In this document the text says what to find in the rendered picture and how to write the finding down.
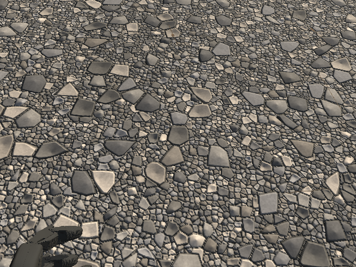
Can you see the robot left hand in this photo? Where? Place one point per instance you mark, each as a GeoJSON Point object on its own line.
{"type": "Point", "coordinates": [30, 254]}

